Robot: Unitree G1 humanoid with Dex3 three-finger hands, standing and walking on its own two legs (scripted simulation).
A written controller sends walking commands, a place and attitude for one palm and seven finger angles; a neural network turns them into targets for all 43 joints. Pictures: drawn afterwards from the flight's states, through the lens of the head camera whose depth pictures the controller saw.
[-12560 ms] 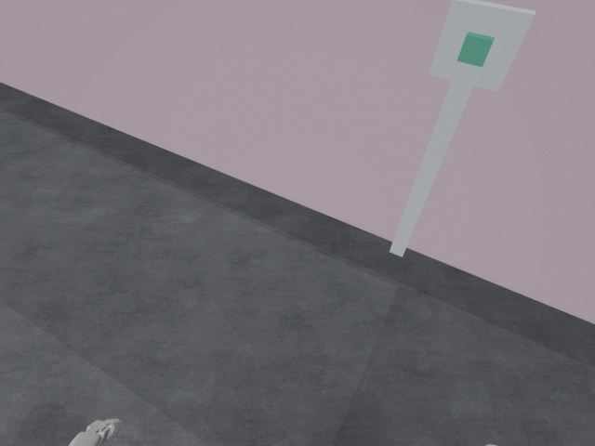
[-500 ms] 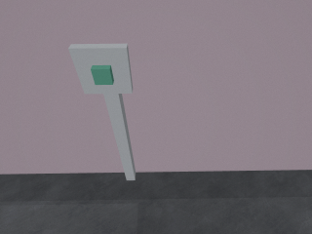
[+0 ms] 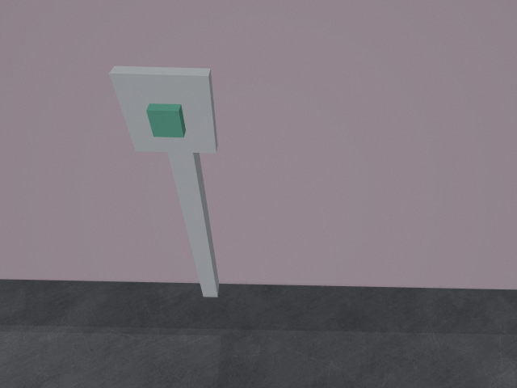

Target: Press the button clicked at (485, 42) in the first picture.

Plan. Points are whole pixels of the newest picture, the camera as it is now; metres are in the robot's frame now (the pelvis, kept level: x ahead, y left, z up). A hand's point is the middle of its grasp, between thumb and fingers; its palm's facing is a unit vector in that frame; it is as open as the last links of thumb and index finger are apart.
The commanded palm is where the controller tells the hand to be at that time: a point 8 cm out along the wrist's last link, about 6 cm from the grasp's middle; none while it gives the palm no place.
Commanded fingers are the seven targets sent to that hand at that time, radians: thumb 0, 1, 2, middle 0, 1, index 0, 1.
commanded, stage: shuffle to correct the standing spot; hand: left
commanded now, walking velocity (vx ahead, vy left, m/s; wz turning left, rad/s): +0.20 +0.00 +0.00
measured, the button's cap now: (167, 119) +0.57 +0.22 +0.12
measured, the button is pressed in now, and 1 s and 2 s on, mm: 0 0 0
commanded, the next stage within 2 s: come to a stop and stand still in 0.26 s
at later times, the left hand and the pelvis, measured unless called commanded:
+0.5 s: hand out of the picture +0.05 +0.19 -0.19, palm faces +0.07 -0.99 -0.14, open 7.4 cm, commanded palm none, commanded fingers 0.00 0.90 0.90 -0.20 -0.30 -0.20 -0.30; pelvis +0.09 +0.03 -0.01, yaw +0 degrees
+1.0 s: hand out of the picture +0.16 +0.18 -0.16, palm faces +0.06 -0.97 -0.23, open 7.3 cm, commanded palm none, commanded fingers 0.00 0.90 0.90 -0.20 -0.30 -0.20 -0.30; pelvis +0.09 +0.00 +0.00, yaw +2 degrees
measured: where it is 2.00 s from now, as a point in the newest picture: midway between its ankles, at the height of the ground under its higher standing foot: outside the picture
